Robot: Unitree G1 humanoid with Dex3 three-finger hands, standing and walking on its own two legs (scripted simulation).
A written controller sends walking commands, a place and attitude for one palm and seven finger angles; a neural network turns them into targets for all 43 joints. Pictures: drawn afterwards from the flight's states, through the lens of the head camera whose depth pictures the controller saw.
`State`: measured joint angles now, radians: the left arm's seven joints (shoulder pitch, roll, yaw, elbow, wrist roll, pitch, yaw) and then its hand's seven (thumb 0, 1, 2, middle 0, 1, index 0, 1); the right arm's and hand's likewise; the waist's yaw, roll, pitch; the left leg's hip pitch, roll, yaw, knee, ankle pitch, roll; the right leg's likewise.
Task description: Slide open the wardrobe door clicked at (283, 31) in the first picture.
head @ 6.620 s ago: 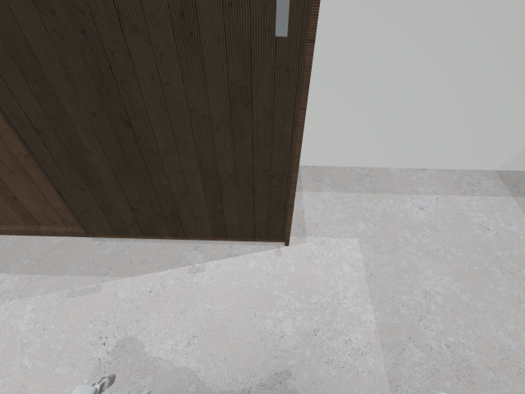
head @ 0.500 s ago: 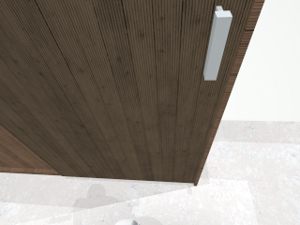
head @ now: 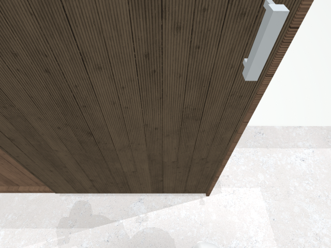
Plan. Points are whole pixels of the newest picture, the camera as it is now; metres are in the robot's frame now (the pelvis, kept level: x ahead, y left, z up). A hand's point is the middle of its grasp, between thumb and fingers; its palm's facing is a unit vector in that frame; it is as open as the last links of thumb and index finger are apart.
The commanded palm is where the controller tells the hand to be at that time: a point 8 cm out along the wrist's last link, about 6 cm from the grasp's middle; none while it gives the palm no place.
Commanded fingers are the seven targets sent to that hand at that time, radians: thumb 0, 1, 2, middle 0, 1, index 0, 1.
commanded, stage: come to a stop and stand still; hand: right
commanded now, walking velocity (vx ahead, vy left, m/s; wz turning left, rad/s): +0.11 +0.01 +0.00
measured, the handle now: (258, 41) +0.47 -0.17 +0.26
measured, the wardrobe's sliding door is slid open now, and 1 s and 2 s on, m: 0.00 0.00 0.00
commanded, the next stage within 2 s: look again from close up in 1.00 s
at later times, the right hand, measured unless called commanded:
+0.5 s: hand out of the picture +0.01 -0.20 -0.17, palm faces +0.00 +0.98 -0.19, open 7.3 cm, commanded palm none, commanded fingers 0.00 -0.90 -0.90 0.20 0.30 0.20 0.30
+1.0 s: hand out of the picture +0.04 -0.18 -0.16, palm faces -0.01 +0.97 -0.23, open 7.3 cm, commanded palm none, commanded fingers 0.00 -0.90 -0.90 0.20 0.30 0.20 0.30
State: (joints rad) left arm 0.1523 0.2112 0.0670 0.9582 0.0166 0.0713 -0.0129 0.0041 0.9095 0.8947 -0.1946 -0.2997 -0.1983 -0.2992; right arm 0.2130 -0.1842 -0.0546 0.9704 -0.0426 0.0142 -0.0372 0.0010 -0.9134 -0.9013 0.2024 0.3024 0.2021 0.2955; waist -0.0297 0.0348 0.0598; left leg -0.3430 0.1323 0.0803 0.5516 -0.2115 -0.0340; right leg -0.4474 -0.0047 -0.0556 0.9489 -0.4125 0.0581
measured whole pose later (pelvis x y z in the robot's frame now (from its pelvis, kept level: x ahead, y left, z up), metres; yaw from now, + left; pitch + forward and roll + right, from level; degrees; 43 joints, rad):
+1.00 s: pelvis +0.02 +0.00 +0.00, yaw +1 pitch -1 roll -1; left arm 0.29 0.16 -0.02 1.10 0.01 -0.01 0.03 0.02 0.92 0.89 -0.20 -0.30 -0.20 -0.30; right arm 0.29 -0.16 0.01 1.07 -0.01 -0.03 -0.04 0.01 -0.92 -0.90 0.20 0.30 0.20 0.29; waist 0.01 -0.02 0.00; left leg -0.12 -0.04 0.05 0.48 -0.35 0.06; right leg -0.17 -0.04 -0.07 0.48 -0.29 0.02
